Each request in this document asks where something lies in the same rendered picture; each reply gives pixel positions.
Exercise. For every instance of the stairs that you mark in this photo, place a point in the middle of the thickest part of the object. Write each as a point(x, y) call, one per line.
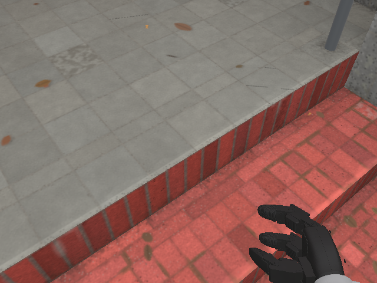
point(316, 148)

